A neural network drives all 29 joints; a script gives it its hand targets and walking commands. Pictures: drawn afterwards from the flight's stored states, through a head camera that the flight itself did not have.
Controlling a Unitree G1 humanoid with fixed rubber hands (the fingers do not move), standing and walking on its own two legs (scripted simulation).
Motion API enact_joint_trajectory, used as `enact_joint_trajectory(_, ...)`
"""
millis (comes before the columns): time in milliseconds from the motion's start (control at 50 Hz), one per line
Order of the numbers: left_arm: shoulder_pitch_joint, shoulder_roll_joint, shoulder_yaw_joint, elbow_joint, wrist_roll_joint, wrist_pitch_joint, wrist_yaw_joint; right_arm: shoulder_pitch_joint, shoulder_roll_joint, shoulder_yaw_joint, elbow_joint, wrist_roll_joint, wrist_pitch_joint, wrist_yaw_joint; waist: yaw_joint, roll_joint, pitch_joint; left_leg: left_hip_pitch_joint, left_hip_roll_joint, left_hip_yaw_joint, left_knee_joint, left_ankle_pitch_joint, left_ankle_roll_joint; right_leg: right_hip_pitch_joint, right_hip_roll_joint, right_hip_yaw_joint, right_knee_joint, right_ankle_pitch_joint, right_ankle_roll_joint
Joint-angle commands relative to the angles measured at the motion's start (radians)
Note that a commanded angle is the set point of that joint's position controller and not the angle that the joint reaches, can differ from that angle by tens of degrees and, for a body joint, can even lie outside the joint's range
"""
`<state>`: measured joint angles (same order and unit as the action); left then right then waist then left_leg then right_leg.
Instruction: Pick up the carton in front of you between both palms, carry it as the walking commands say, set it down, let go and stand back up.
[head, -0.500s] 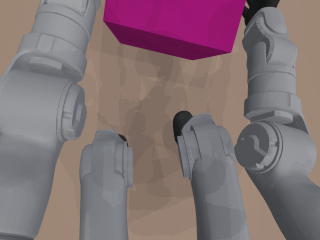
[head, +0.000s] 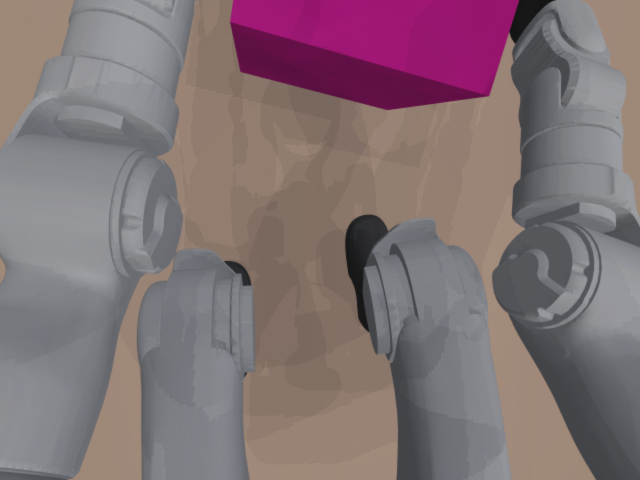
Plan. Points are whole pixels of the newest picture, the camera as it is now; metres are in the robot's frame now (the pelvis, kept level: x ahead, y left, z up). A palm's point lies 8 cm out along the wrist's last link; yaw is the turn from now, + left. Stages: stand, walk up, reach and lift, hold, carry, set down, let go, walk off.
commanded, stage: set down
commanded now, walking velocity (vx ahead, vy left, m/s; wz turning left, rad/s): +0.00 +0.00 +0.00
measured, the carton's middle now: out of the picture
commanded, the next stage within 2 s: let go in 1.50 s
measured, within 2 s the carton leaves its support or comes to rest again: neither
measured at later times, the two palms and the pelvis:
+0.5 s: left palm out of the picture +0.61 +0.11 -0.18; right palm (559, 7) +0.51 -0.27 -0.18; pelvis -0.01 -0.01 -0.01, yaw +0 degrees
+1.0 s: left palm out of the picture +0.63 +0.10 -0.01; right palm out of the picture +0.51 -0.26 -0.02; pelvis +0.00 -0.01 +0.09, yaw -1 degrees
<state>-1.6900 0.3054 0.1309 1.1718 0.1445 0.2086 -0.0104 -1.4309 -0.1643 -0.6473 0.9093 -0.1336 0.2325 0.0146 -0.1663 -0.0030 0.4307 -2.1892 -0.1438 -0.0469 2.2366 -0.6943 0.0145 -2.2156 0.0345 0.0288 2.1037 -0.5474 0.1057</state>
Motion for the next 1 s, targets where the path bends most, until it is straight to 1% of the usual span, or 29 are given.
enact_joint_trajectory(0, -0.212, -0.559, -0.103, 0.004, -0.011, 0.012, -0.141, -0.422, 0.575, 0.203, -0.019, 0.041, -0.011, 0.151, -0.002, 0.192, -0.753, 0.343, 0.029, -0.015, -0.247, 0.319, 0.025, 0.339, 0.047, -0.097, -0.056, 0.271, -0.065)
enact_joint_trajectory(60, -0.22, -0.527, -0.102, -0.005, -0.002, 0.013, -0.14, -0.405, 0.554, 0.176, -0.006, 0.03, -0.013, 0.143, -0.004, 0.192, -0.743, 0.365, 0.037, -0.019, -0.244, 0.323, 0.021, 0.331, 0.045, -0.104, -0.052, 0.258, -0.061)
enact_joint_trajectory(100, -0.24, -0.483, -0.108, -0.022, -0.001, 0.009, -0.132, -0.38, 0.524, 0.147, 0.006, 0.021, -0.021, 0.126, -0.013, 0.193, -0.75, 0.393, 0.046, -0.022, -0.241, 0.33, 0.013, 0.343, 0.041, -0.112, -0.05, 0.258, -0.055)
enact_joint_trajectory(140, -0.243, -0.382, -0.107, -0.032, -0.001, 0.002, -0.112, -0.338, 0.437, 0.106, 0.018, 0.014, -0.034, 0.101, -0.022, 0.197, -0.771, 0.435, 0.06, -0.028, -0.24, 0.359, 0.001, 0.345, 0.034, -0.125, -0.046, 0.266, -0.046)
enact_joint_trajectory(160, -0.238, -0.27, -0.098, -0.036, -0.003, -0.004, -0.09, -0.294, 0.335, 0.073, 0.027, 0.007, -0.046, 0.075, -0.029, 0.2, -0.783, 0.454, 0.071, -0.032, -0.24, 0.373, -0.006, 0.353, 0.028, -0.131, -0.045, 0.274, -0.042)
enact_joint_trajectory(200, -0.257, -0.002, -0.104, -0.059, -0.028, -0.021, -0.03, -0.212, 0.081, 0.02, 0.05, 0.008, -0.084, 0.003, -0.052, 0.199, -0.821, 0.496, 0.092, -0.049, -0.246, 0.402, -0.017, 0.371, 0.017, -0.141, -0.048, 0.295, -0.037)
enact_joint_trajectory(220, -0.267, 0.147, -0.11, -0.073, -0.053, -0.034, 0.006, -0.183, -0.066, 0.004, 0.06, 0.026, -0.11, -0.042, -0.06, 0.201, -0.852, 0.52, 0.101, -0.058, -0.244, 0.422, -0.024, 0.377, 0.009, -0.144, -0.05, 0.311, -0.035)
enact_joint_trajectory(240, -0.313, 0.222, -0.135, -0.084, -0.086, -0.044, 0.031, -0.191, -0.142, 0.011, 0.074, 0.056, -0.132, -0.075, -0.072, 0.207, -0.903, 0.544, 0.107, -0.068, -0.237, 0.444, -0.03, 0.389, 0.003, -0.142, -0.05, 0.337, -0.037)
enact_joint_trajectory(260, -0.356, 0.248, -0.165, -0.086, -0.123, -0.049, 0.044, -0.212, -0.178, 0.03, 0.089, 0.087, -0.149, -0.096, -0.086, 0.215, -0.952, 0.562, 0.113, -0.075, -0.227, 0.465, -0.036, 0.404, -0.002, -0.139, -0.047, 0.365, -0.039)
enact_joint_trajectory(300, -0.42, 0.253, -0.239, -0.095, -0.202, -0.059, 0.051, -0.246, -0.213, 0.074, 0.114, 0.145, -0.173, -0.115, -0.115, 0.24, -1.032, 0.583, 0.123, -0.079, -0.209, 0.497, -0.042, 0.434, -0.014, -0.133, -0.038, 0.421, -0.049)
enact_joint_trajectory(360, -0.462, 0.225, -0.343, -0.114, -0.316, -0.065, 0.03, -0.272, -0.229, 0.149, 0.123, 0.213, -0.187, -0.12, -0.16, 0.269, -1.111, 0.583, 0.129, -0.072, -0.193, 0.493, -0.038, 0.493, -0.027, -0.123, -0.04, 0.478, -0.068)
enact_joint_trajectory(400, -0.466, 0.231, -0.374, -0.118, -0.36, -0.062, 0.015, -0.282, -0.239, 0.181, 0.102, 0.24, -0.183, -0.125, -0.183, 0.272, -1.16, 0.577, 0.129, -0.06, -0.183, 0.47, -0.032, 0.54, -0.031, -0.119, -0.049, 0.499, -0.076)
enact_joint_trajectory(420, -0.465, 0.241, -0.379, -0.117, -0.372, -0.06, 0.009, -0.284, -0.242, 0.193, 0.088, 0.251, -0.178, -0.129, -0.188, 0.271, -1.184, 0.575, 0.128, -0.053, -0.179, 0.456, -0.03, 0.564, -0.031, -0.118, -0.054, 0.506, -0.078)
enact_joint_trajectory(460, -0.457, 0.272, -0.376, -0.106, -0.376, -0.053, 0.003, -0.287, -0.246, 0.212, 0.053, 0.27, -0.165, -0.139, -0.186, 0.266, -1.232, 0.571, 0.125, -0.035, -0.176, 0.427, -0.027, 0.617, -0.029, -0.117, -0.067, 0.515, -0.08)
enact_joint_trajectory(480, -0.452, 0.289, -0.369, -0.1, -0.372, -0.049, 0.003, -0.288, -0.246, 0.221, 0.033, 0.279, -0.158, -0.145, -0.18, 0.262, -1.258, 0.567, 0.123, -0.024, -0.178, 0.412, -0.026, 0.649, -0.026, -0.116, -0.075, 0.519, -0.08)
enact_joint_trajectory(540, -0.444, 0.339, -0.326, -0.106, -0.343, -0.036, 0.006, -0.29, -0.24, 0.252, -0.05, 0.303, -0.13, -0.169, -0.148, 0.233, -1.363, 0.527, 0.114, 0.015, -0.201, 0.36, -0.019, 0.798, -0.013, -0.106, -0.107, 0.542, -0.082)
enact_joint_trajectory(600, -0.443, 0.374, -0.273, -0.153, -0.304, -0.008, 0.01, -0.283, -0.228, 0.291, -0.159, 0.327, -0.089, -0.201, -0.116, 0.202, -1.516, 0.518, 0.095, 0.053, -0.244, 0.327, -0.01, 0.983, 0.003, -0.099, -0.151, 0.572, -0.082)
enact_joint_trajectory(620, -0.437, 0.383, -0.257, -0.156, -0.293, 0.003, 0.011, -0.276, -0.22, 0.3, -0.18, 0.329, -0.073, -0.211, -0.108, 0.19, -1.534, 0.511, 0.089, 0.061, -0.262, 0.31, -0.006, 1.016, 0.008, -0.098, -0.168, 0.564, -0.081)
enact_joint_trajectory(660, -0.416, 0.391, -0.225, -0.141, -0.275, 0.02, 0.009, -0.253, -0.192, 0.304, -0.196, 0.323, -0.044, -0.225, -0.096, 0.171, -1.503, 0.491, 0.081, 0.067, -0.3, 0.275, 0.005, 1.007, 0.016, -0.1, -0.208, 0.52, -0.076)
enact_joint_trajectory(720, -0.372, 0.381, -0.181, -0.088, -0.248, 0.029, -0.006, -0.218, -0.139, 0.29, -0.19, 0.294, -0.02, -0.227, -0.083, 0.148, -1.386, 0.438, 0.075, 0.062, -0.354, 0.244, 0.016, 0.919, 0.021, -0.103, -0.26, 0.461, -0.07)
enact_joint_trajectory(780, -0.333, 0.362, -0.149, -0.052, -0.222, 0.027, -0.024, -0.191, -0.107, 0.272, -0.194, 0.26, -0.012, -0.218, -0.081, 0.137, -1.337, 0.416, 0.072, 0.057, -0.411, 0.245, 0.019, 0.874, 0.021, -0.109, -0.307, 0.455, -0.061)
enact_joint_trajectory(840, -0.305, 0.346, -0.127, -0.041, -0.198, 0.026, -0.037, -0.164, -0.098, 0.248, -0.206, 0.231, -0.006, -0.208, -0.088, 0.149, -1.333, 0.445, 0.069, 0.053, -0.467, 0.259, 0.016, 0.844, 0.021, -0.118, -0.355, 0.456, -0.054)
enact_joint_trajectory(900, -0.297, 0.333, -0.118, -0.064, -0.182, 0.031, -0.044, -0.14, -0.104, 0.225, -0.229, 0.212, 0.001, -0.2, -0.1, 0.18, -1.371, 0.523, 0.066, 0.051, -0.518, 0.29, 0.009, 0.82, 0.021, -0.131, -0.404, 0.46, -0.052)
enact_joint_trajectory(980, -0.303, 0.317, -0.125, -0.133, -0.177, 0.048, -0.047, -0.11, -0.122, 0.208, -0.271, 0.208, 0.013, -0.191, -0.12, 0.238, -1.467, 0.675, 0.061, 0.051, -0.579, 0.364, -0.005, 0.805, 0.022, -0.147, -0.47, 0.485, -0.054)
